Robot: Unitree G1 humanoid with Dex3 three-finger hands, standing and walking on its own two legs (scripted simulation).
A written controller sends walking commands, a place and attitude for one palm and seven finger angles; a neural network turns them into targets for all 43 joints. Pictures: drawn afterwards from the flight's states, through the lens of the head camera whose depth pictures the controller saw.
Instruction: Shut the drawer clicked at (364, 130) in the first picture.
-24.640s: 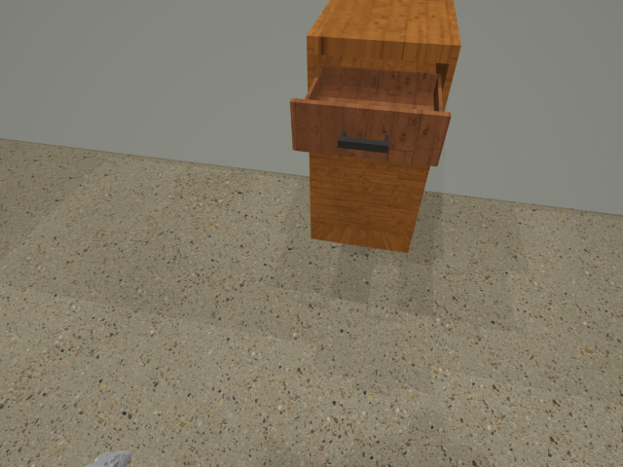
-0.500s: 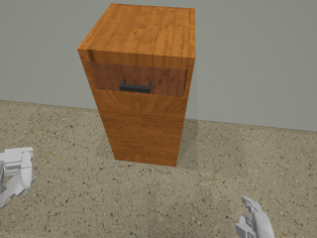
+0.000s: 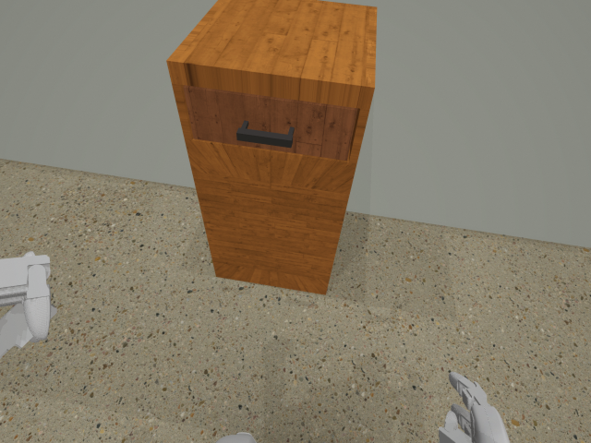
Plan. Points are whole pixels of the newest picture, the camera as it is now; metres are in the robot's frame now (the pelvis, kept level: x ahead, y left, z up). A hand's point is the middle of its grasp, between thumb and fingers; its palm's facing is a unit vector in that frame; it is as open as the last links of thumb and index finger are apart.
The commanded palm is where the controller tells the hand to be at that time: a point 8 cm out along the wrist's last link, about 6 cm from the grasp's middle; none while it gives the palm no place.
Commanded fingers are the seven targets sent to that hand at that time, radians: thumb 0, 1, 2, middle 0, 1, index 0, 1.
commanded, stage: step back with the hand held close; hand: left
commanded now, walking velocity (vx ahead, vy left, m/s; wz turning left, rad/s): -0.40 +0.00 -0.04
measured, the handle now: (266, 132) +0.74 +0.09 -0.02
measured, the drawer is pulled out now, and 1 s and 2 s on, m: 0.00 0.00 0.00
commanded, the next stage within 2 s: stop stepping back and stand still in 0.44 s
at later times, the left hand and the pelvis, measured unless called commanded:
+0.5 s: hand out of the picture +0.12 +0.22 +0.20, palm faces +0.34 -0.83 -0.44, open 3.3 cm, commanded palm +0.06 +0.26 +0.19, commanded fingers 0.00 0.90 0.90 -1.40 -1.60 -1.40 -1.60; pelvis -0.08 -0.01 +0.01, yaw -3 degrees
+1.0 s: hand out of the picture +0.02 +0.19 +0.18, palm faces +0.31 -0.83 -0.46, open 3.2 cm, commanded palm -0.03 +0.24 +0.19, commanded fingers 0.00 0.90 0.90 -1.40 -1.60 -1.40 -1.60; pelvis -0.18 -0.04 +0.01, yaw -3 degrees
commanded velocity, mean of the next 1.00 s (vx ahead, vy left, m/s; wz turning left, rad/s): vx -0.12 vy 0.04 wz -0.05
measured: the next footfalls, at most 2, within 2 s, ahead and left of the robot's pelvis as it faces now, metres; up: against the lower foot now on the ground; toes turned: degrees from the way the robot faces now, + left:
left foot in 0.26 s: +0.04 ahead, +0.11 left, +0.00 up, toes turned +1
right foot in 0.60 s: -0.14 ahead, -0.14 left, +0.00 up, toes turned -5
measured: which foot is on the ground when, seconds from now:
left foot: down 0.00-0.12, up 0.14-0.24, down 0.26-0.60, up 0.62-0.82, down 0.84-1.00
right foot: down 0.00-0.26, up 0.28-0.58, down 0.60-1.00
